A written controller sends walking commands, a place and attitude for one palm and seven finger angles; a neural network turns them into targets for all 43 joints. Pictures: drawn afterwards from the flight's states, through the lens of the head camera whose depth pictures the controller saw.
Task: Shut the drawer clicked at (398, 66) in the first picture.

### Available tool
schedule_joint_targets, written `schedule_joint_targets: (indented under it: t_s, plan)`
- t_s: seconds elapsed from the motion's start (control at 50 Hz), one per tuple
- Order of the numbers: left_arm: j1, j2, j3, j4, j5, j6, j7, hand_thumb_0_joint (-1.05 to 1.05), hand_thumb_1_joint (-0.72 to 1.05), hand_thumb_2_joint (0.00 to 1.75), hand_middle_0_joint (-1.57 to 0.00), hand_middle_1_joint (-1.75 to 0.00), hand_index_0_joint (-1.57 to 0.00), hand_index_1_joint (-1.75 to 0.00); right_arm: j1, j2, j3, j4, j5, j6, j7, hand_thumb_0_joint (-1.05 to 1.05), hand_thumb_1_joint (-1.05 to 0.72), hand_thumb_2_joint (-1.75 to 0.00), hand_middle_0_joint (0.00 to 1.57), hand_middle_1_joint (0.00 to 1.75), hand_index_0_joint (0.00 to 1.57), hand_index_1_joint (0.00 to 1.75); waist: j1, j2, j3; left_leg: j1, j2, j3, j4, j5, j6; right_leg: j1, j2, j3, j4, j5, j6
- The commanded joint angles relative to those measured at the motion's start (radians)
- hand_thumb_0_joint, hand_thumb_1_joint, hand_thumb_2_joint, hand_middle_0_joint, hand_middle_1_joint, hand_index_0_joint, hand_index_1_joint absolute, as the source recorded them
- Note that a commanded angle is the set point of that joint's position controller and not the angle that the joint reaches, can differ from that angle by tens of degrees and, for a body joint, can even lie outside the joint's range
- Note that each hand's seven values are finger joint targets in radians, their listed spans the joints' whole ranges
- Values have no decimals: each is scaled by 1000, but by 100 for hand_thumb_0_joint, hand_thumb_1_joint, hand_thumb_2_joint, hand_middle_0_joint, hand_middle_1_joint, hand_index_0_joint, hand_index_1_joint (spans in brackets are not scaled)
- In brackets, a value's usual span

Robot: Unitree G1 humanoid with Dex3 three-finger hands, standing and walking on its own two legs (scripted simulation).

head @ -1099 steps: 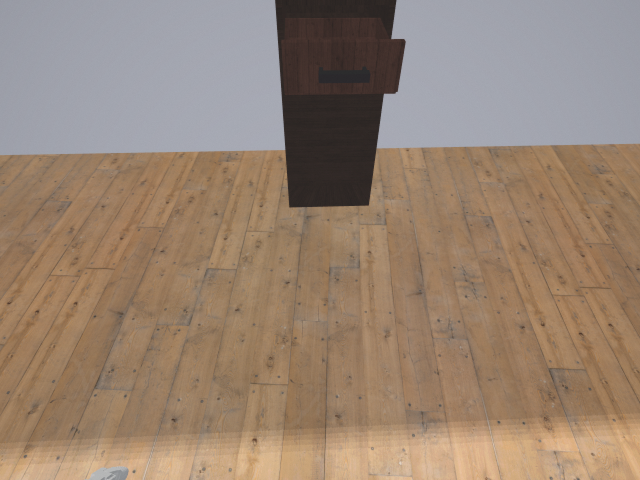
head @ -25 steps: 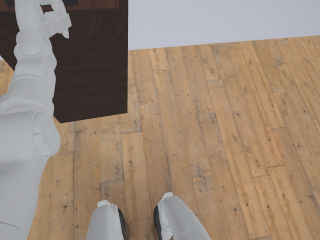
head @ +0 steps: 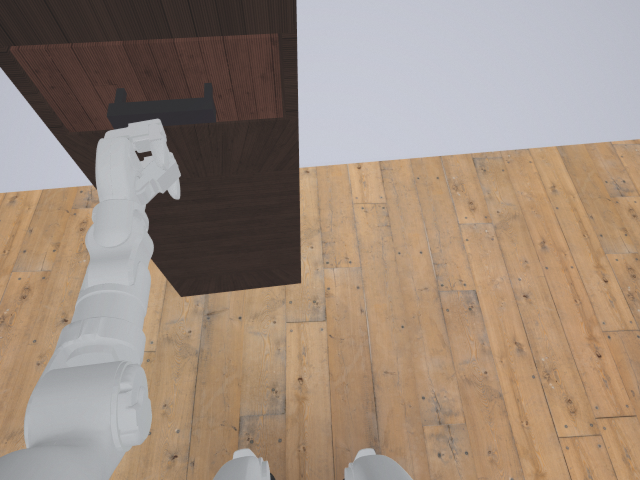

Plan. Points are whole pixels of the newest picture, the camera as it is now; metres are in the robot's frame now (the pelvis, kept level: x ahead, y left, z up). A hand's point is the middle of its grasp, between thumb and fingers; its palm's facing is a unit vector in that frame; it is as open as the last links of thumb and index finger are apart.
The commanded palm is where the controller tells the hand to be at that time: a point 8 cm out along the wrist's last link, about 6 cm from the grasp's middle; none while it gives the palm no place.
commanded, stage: draw the hand back to the body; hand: left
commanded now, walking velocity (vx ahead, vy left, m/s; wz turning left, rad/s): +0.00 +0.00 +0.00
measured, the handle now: (164, 102) +0.61 +0.17 +0.06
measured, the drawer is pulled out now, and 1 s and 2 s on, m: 0.00 0.00 0.00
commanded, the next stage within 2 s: step back with the hand held close in 1.16 s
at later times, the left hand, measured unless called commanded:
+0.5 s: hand (76, 289) +0.30 +0.19 +0.15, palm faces +0.18 -0.96 -0.23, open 3.2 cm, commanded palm +0.26 +0.24 +0.17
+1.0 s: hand out of the picture +0.16 +0.24 +0.21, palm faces +0.40 -0.83 -0.39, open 3.2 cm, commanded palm +0.11 +0.29 +0.23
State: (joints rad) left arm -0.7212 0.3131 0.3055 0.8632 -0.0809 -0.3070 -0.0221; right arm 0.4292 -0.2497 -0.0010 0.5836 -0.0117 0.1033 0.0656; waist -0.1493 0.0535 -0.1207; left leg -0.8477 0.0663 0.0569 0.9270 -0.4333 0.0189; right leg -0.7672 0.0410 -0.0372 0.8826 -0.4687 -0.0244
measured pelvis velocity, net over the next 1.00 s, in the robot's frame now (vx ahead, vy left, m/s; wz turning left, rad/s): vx -0.01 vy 0.00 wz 0.05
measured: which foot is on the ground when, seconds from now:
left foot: down 0.00-1.00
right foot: down 0.00-1.00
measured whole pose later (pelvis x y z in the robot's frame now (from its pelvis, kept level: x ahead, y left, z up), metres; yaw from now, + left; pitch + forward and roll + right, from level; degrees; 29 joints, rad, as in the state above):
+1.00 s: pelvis -0.01 +0.00 +0.06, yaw +3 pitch -5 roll +0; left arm 0.52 0.34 0.26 -0.44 -0.08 -0.09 0.09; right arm 0.20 -0.24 0.03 0.62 0.00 -0.03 -0.07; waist 0.06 0.08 0.01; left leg -0.11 0.01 0.05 0.41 -0.21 0.02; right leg -0.02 0.01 -0.04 0.35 -0.25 -0.02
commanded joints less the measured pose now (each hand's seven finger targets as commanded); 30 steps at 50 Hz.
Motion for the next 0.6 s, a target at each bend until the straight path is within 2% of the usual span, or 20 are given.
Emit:
schedule_joint_targets:
  t_s: [0.0,0.02,0.08,0.12,0.14,0.16,0.18,0.22,0.24,0.26,0.28,0.3,0.32,0.36,0.38,0.4,0.44,0.46,0.5,0.58]
  plan:
    - [-260,145,-29,-426,-60,-49,-21,0,90,90,-140,-160,-140,-160,76,-155,-57,-88,31,-49,-21,0,-90,-90,20,30,20,30,36,-3,-478,440,-68,-30,-86,559,32,357,27,17,-124,760,14]
    - [-246,129,-49,-452,-64,-44,-26,0,90,90,-140,-160,-140,-160,60,-152,-57,-80,35,-55,-24,0,-90,-90,20,30,20,30,33,19,-450,469,-66,-32,-98,554,30,343,25,15,-136,742,15]
    - [-94,85,-86,-512,-85,-23,-47,0,90,90,-140,-160,-140,-160,8,-146,-55,-88,44,-73,-32,0,-90,-90,20,30,20,30,52,12,-387,509,-66,-32,-130,563,31,358,19,10,-165,737,17]
    - [-44,69,-110,-563,-95,-3,-67,0,90,90,-140,-160,-140,-160,-28,-142,-53,-95,51,-84,-39,0,-90,-90,20,30,20,30,60,20,-358,544,-66,-35,-147,579,30,365,13,4,-178,733,16]
    - [10,74,-104,-584,-103,11,-75,0,90,90,-140,-160,-140,-160,-47,-144,-51,-103,52,-87,-43,0,-90,-90,20,30,20,30,74,10,-355,548,-69,-35,-157,568,31,382,10,4,-186,729,16]
    - [40,66,-112,-609,-111,24,-82,0,90,90,-140,-160,-140,-160,-73,-142,-48,-112,57,-91,-47,0,-90,-90,20,30,20,30,76,-3,-326,549,-70,-35,-170,548,31,387,7,2,-198,717,16]
    - [72,62,-115,-620,-118,40,-88,0,90,90,-140,-160,-140,-160,-91,-143,-46,-120,58,-93,-52,0,-90,-90,20,30,20,30,80,-40,-307,543,-71,-36,-184,523,33,400,6,-1,-208,706,18]
    - [107,75,-102,-654,-132,68,-96,0,90,90,-140,-160,-140,-160,-134,-142,-37,-135,64,-99,-61,0,-90,-90,20,30,20,30,92,-46,-261,539,-78,-33,-204,485,35,420,-1,3,-226,698,18]
    - [122,86,-93,-687,-136,77,-100,0,90,90,-140,-160,-140,-160,-151,-142,-36,-144,66,-103,-66,0,-90,-90,20,30,20,30,99,-65,-266,540,-78,-35,-215,474,34,442,-4,3,-230,692,18]
    - [132,88,-94,-725,-138,85,-103,0,90,90,-140,-160,-140,-160,-174,-138,-32,-154,67,-107,-71,0,-90,-90,20,30,20,30,104,-51,-263,554,-79,-35,-226,466,34,450,-7,5,-237,684,17]
    - [193,150,-142,-816,-43,99,-34,0,90,90,-140,-160,-140,-160,-265,-117,-27,-166,67,-87,-91,0,-90,-90,20,30,20,30,143,-65,-244,615,-75,-23,-294,435,25,479,-38,49,-306,654,25]
    - [219,126,-149,-842,-41,120,1,0,90,90,-140,-160,-140,-160,-280,-114,-22,-176,63,-82,-105,0,-90,-90,20,30,20,30,134,-79,-197,623,-78,-23,-321,408,29,487,-36,47,-338,618,26]
    - [242,112,-169,-876,-28,136,25,0,90,90,-140,-160,-140,-160,-300,-110,-16,-170,62,-78,-113,0,-90,-90,20,30,20,30,137,-41,-192,650,-74,-22,-344,397,27,509,-40,47,-353,588,23]
    - [323,130,-142,-880,-15,167,60,0,90,90,-140,-160,-140,-160,-323,-108,-8,-161,58,-72,-129,0,-90,-90,20,30,20,30,148,-76,-137,667,-72,-25,-382,390,29,538,-41,40,-389,567,22]
    - [331,119,-153,-899,-10,177,68,0,90,90,-140,-160,-140,-160,-338,-105,-1,-160,57,-68,-136,0,-90,-90,20,30,20,30,148,-79,-117,685,-73,-30,-408,381,29,540,-38,39,-411,536,20]
    - [340,135,-143,-911,-7,185,75,0,90,90,-140,-160,-140,-160,-349,-107,1,-157,55,-68,-143,0,-90,-90,20,30,20,30,152,-86,-92,700,-73,-29,-427,377,32,545,-35,40,-439,516,18]
    - [387,139,-128,-963,-3,196,88,0,90,90,-140,-160,-140,-160,-372,-97,10,-157,51,-70,-150,0,-90,-90,20,30,20,30,160,-54,-74,741,-72,-30,-461,367,31,566,-35,38,-472,475,14]
    - [412,113,-149,-995,-5,201,91,0,90,90,-140,-160,-140,-160,-379,-91,13,-159,49,-74,-150,0,-90,-90,20,30,20,30,159,-32,-71,763,-71,-29,-475,364,31,583,-39,39,-483,463,12]
    - [462,116,-150,-1039,0,205,95,0,90,90,-140,-160,-140,-160,-396,-94,18,-154,42,-85,-154,0,-90,-90,20,30,20,30,165,-41,-45,792,-72,-35,-503,372,30,589,-30,35,-520,445,9]
    - [583,123,-124,-1167,2,208,107,0,90,90,-140,-160,-140,-160,-410,-89,22,-155,30,-105,-152,0,-90,-90,20,30,20,30,176,-19,-34,842,-68,-39,-544,392,27,632,-31,27,-552,446,6]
